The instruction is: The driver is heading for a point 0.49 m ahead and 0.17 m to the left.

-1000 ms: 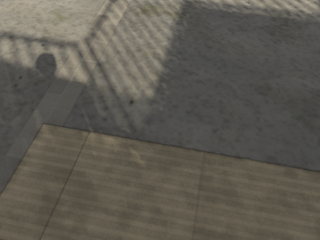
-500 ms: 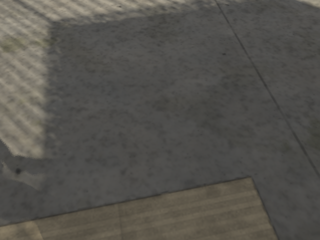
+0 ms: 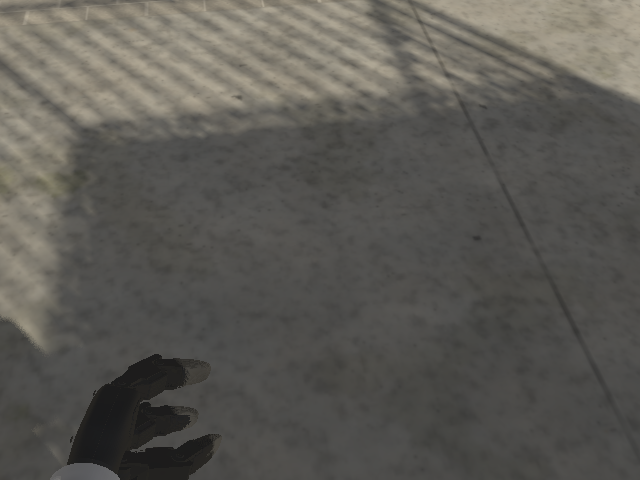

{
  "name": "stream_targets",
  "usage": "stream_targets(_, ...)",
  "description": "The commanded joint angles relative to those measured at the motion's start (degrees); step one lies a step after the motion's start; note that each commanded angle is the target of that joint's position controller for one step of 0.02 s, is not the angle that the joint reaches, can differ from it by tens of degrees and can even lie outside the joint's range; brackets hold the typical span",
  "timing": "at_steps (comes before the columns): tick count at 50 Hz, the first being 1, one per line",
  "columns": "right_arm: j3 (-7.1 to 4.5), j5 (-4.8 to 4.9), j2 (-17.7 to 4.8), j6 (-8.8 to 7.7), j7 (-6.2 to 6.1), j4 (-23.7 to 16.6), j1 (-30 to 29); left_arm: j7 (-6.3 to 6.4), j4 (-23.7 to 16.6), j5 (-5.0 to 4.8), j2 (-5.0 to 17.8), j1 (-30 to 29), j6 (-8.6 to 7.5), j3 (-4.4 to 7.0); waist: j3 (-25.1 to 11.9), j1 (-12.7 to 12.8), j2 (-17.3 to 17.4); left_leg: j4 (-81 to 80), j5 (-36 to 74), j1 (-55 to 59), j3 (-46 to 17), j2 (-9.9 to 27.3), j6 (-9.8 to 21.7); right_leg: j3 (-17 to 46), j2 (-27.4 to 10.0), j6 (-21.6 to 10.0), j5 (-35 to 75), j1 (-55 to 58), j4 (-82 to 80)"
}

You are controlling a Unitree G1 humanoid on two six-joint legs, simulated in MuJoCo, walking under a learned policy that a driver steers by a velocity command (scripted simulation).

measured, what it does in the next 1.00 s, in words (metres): walks ahead, turning left: right foot, then left foot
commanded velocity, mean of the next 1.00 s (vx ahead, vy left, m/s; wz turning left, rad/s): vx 0.60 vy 0.00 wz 0.55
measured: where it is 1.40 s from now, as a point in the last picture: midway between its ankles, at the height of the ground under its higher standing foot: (242, 373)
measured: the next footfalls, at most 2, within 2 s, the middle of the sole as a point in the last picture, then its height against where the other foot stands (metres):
right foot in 0.10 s outside the picture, level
left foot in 0.52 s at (207, 409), level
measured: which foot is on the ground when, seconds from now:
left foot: down 0.00-0.10, up 0.12-0.50, down 0.52-1.00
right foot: up 0.00-0.08, down 0.10-0.52, up 0.54-0.96, down 0.98-1.00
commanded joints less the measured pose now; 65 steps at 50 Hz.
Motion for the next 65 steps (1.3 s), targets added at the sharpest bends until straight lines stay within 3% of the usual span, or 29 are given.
stream_targets(1,-2.8,0.26,-11.1,-0.88,-0.67,-4.2,-3.0,0.61,-4.4,-0.54,5.2,-4.1,-0.68,1.7,2.7,3.3,2.6,-1.7,31.4,-14.4,-10.3,11.1,3.8,-4.4,4.6,-0.3,2.9,18.4,-6.3)
stream_targets(3,-3.3,-0.25,-13.6,-0.7,-1.03,-4.1,-3.2,1.89,-2.2,-0.58,8.7,4.0,-1.07,3.43,-4.1,7.1,2.7,11.9,48.3,-9.9,-9.6,10.7,1.4,-4.7,7.5,-1.6,-6.2,29.2,-8.0)
stream_targets(4,-3.74,-0.39,-15.4,-0.82,-0.76,-4.6,-5.5,2.81,-0.1,-0.68,10.8,13.4,-1.42,4.55,-9.4,12.5,2.8,23.8,47.6,-13.4,-8.7,8.9,0.3,-3.5,5.7,-2.5,-8.9,40.7,-7.9)
stream_targets(5,-3.11,-0.66,-12.7,-1.45,-0.46,-5.8,-7.6,4.24,1.9,0.19,14.8,25.6,-1.59,6.29,-16.3,18.0,0.9,39.4,36.5,-21.7,-6.4,6.8,0.1,3.2,-2.3,-4.1,-22.0,54.9,-5.6)
stream_targets(6,-0.72,1.04,-2.5,-1.68,-0.85,-7.9,-4.6,4.87,2.9,2.75,18.3,31.3,-1.45,7.49,-23.9,16.2,-13.3,58.2,-7.7,-38.5,0.8,1.4,-0.7,27.7,-20.7,-8.1,-40.0,69.8,-10.2)
stream_targets(7,-0.22,1.39,-5.8,-0.87,-1.23,-10.2,-4.0,4.04,3.4,1.45,19.1,28.1,-0.91,8.28,-26.9,13.5,-20.7,67.1,-8.2,-45.8,5.1,3.5,-0.4,47.3,-24.3,-11.6,-47.1,67.5,-18.9)
stream_targets(9,-0.75,-1.18,-8.4,0.48,-0.63,-9.5,-13.8,3.41,3.4,0.75,8.4,20.3,-0.56,6.37,-9.6,13.3,-4.8,64.2,1.9,-48.4,7.5,9.5,-0.6,26.7,-17.1,-9.5,-37.3,50.9,-20.0)
stream_targets(11,-0.43,-2.35,-5.9,1.77,1.12,-10.9,-17.4,3.44,6.7,0.93,6.7,22.4,-0.99,5.78,-3.7,11.5,-3.4,62.0,1.9,-47.3,8.0,12.1,-1.2,14.3,-13.5,-8.3,-22.3,42.4,-21.7)
stream_targets(13,0.47,-2.49,-3.2,3.31,2.06,-13.3,-20.3,2.64,9.9,-0.39,4.3,24.8,-2.09,5.33,-1.3,9.9,-5.0,61.4,1.7,-49.4,8.6,14.1,-1.2,7.4,-12.8,-7.3,-13.3,40.1,-22.9)
stream_targets(18,1.97,-2.54,-3.8,4.14,3.88,-19.8,-29.6,2.33,12.0,-1.06,6.1,21.7,-3.69,5.44,4.0,6.1,-3.8,49.7,14.0,-49.0,12.3,14.7,-1.4,-11.2,-9.4,-4.6,2.5,33.3,-29.2)
stream_targets(21,3.06,-3.15,-3.1,3.33,4.87,-20.7,-34.9,2.58,13.9,-1.32,8.0,24.9,-3.84,5.44,8.6,7.2,0.7,31.7,20.3,-37.6,20.7,9.8,-0.1,-18.6,-6.2,-3.8,22.8,30.5,-29.9)
stream_targets(23,2.85,-3.79,-4.1,2.4,4.62,-17.8,-29.0,3.24,14.2,-1.7,12.4,27.1,-3.57,6.2,4.0,4.8,-2.2,26.7,20.1,-26.1,23.3,3.8,0.7,-18.5,-6.8,-3.5,44.9,33.9,-20.2)
stream_targets(25,1.14,-4.45,-7.7,1.65,3.21,-11.6,-11.7,3.91,13.7,-2.15,15.1,26.2,-2.23,6.51,-6.0,-2.7,-4.7,21.7,21.4,-6.0,18.0,1.7,3.5,-17.1,-8.3,-3.7,47.6,32.6,2.6)
stream_targets(26,-2.0,1.03,-13.4,1.95,1.6,-13.7,-10.6,4.36,11.5,-4.9,19.9,22.8,-2.56,7.98,-8.2,-6.2,-4.4,16.7,30.0,4.6,11.6,6.4,4.3,-15.3,-4.5,-1.1,33.8,25.8,15.2)
stream_targets(27,-2.09,0.98,-19.0,2.31,-0.48,-13.1,-12.4,4.34,9.4,-1.44,10.6,24.1,-3.06,5.78,-12.2,0.2,15.7,21.7,68.9,18.5,-1.8,18.8,5.7,-15.6,5.1,1.5,-33.8,10.5,42.0)
stream_targets(28,-1.4,-2.96,-18.9,1.73,-0.77,-16.4,-14.4,3.04,8.4,-3.42,9.8,35.3,-3.88,4.35,-34.0,4.7,14.4,20.4,74.6,32.9,-25.0,33.6,19.5,1.6,5.2,1.9,-41.0,1.9,56.8)
stream_targets(29,-1.74,-3.24,-16.0,2.19,-0.36,-17.8,-15.6,3.19,8.5,-4.57,14.5,29.4,-3.53,5.32,-35.3,1.2,1.9,15.4,62.8,24.9,-22.5,30.2,19.4,4.2,3.4,1.9,-36.3,5.6,56.2)
stream_targets(30,-1.32,-1.34,-14.2,1.6,0.35,-16.8,-19.6,3.56,7.2,-5.23,13.2,26.9,-2.83,5.51,-22.6,5.1,-2.2,12.2,54.1,14.0,-15.9,26.9,17.3,1.9,1.2,2.1,-33.9,2.0,50.0)
stream_targets(31,-0.59,0.2,-11.1,0.85,0.34,-16.8,-22.8,4.49,7.8,-4.13,11.8,25.2,-2.03,5.44,-15.6,7.3,-6.2,10.1,47.1,3.4,-12.3,24.2,14.3,0.9,-1.6,2.4,-31.3,2.3,45.5)
stream_targets(33,-0.21,-0.45,-9.9,0.18,0.25,-16.6,-25.3,5.29,8.0,-3.6,11.7,26.0,-0.01,6.14,-7.9,10.6,-5.3,5.9,47.4,-13.9,-7.0,21.7,12.4,0.2,-2.7,3.1,-28.2,8.4,41.6)
stream_targets(36,0.13,-0.9,-8.0,-0.38,-0.01,-14.2,-24.4,5.77,7.0,-2.66,7.2,24.7,1.02,5.73,-7.3,11.5,-0.8,4.3,52.7,-21.8,0.3,18.7,11.3,-0.8,-2.7,3.6,-24.3,11.7,31.9)
stream_targets(41,0.31,-0.59,-6.8,1.71,-1.58,-12.0,-24.2,5.28,5.6,-2.11,4.8,17.6,1.29,5.2,-9.1,9.6,2.9,6.0,48.9,-19.4,7.7,14.0,6.6,-2.3,-0.7,3.5,-8.2,13.1,13.7)
stream_targets(47,0.72,-0.82,-5.9,2.6,-1.27,-9.2,-22.4,3.81,3.8,-2.19,6.6,11.8,1.12,5.74,-6.6,8.0,5.5,11.3,35.8,-15.9,2.7,17.0,5.3,-2.0,1.7,0.6,-8.3,18.2,-3.2)
stream_targets(49,1.31,-0.72,-4.3,2.08,-1.29,-8.5,-20.0,3.65,4.2,-1.11,8.3,13.3,0.53,6.26,-7.1,8.4,2.9,15.8,24.4,-18.3,3.1,13.1,0.5,0.2,-0.4,-2.4,12.6,27.9,-11.7)
stream_targets(50,1.46,-1.99,-3.4,1.32,-1.14,-8.0,-14.7,3.98,3.2,-0.34,11.0,12.9,0.52,6.56,-9.1,5.0,-2.9,19.0,11.4,-22.9,5.0,8.8,-2.4,5.4,-7.0,-5.8,32.7,35.0,-8.0)
stream_targets(51,1.65,-1.46,-2.5,1.15,-1.47,-6.4,-10.6,4.04,3.8,-0.22,8.1,13.2,0.99,6.06,-13.1,4.5,-9.9,21.1,-0.1,-25.3,7.3,7.1,-5.4,8.9,-10.8,-12.1,33.4,38.7,-6.9)
stream_targets(52,1.57,-1.56,-4.1,1.72,-1.62,-6.5,-12.7,3.77,4.1,-1.12,4.8,12.8,1.46,5.39,-13.8,5.7,-10.2,20.2,-2.0,-23.2,7.9,8.5,-6.9,10.6,-11.0,-13.7,25.9,36.9,-7.8)
stream_targets(56,0.89,-1.34,-5.0,5.55,-2.08,-6.6,-18.6,2.82,3.7,-1.94,6.0,9.8,2.33,5.95,-6.2,7.4,-1.9,14.2,2.2,-21.7,7.4,8.4,-5.3,3.3,-2.5,-6.8,-1.5,28.3,-8.3)
stream_targets(65,0.61,-1.05,-3.3,5.15,-3.05,-4.5,-17.9,3.44,5.4,-1.97,3.8,9.6,2.56,6.17,-5.6,7.9,-0.7,14.3,7.6,-20.4,6.9,9.2,-5.4,1.3,-0.4,-6.6,1.9,30.7,-6.4)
